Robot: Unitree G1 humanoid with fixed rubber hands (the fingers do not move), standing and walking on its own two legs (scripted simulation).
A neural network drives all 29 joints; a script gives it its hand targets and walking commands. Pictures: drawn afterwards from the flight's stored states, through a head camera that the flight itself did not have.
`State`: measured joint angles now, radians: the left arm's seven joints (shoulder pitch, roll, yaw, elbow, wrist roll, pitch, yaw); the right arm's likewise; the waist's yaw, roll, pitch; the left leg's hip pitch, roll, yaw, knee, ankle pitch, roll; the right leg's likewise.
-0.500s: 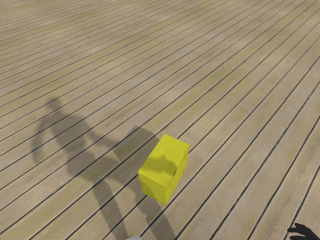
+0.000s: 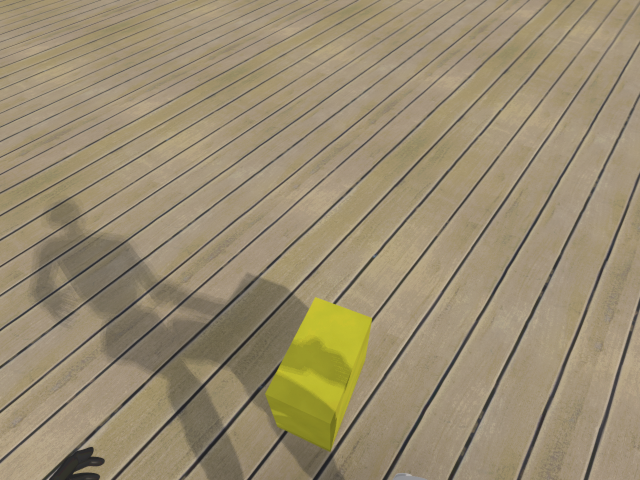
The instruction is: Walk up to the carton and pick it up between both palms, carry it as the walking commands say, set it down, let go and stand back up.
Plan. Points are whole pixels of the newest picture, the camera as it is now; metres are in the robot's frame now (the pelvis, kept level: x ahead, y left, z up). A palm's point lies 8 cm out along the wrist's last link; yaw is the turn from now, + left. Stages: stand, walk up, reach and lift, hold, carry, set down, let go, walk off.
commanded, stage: walk up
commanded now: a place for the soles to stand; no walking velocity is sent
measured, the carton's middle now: (322, 374) +0.49 +0.03 -0.60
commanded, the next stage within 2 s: none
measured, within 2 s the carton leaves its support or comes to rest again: neither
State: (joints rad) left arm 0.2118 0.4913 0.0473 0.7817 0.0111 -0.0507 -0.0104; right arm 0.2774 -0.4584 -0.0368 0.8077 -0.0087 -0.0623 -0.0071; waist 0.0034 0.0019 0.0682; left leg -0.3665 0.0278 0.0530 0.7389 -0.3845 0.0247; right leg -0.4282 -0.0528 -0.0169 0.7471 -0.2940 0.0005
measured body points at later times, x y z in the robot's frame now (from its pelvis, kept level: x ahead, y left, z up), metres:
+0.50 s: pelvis +0.04 +0.00 +0.03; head +0.05 +0.00 +0.48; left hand +0.17 +0.32 -0.09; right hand +0.18 -0.33 -0.07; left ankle +0.03 +0.12 -0.71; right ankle +0.06 -0.13 -0.71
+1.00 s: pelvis -0.01 +0.15 -0.01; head +0.04 +0.11 +0.43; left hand +0.11 +0.54 -0.05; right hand +0.07 -0.20 -0.12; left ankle +0.03 +0.28 -0.71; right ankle +0.03 -0.03 -0.67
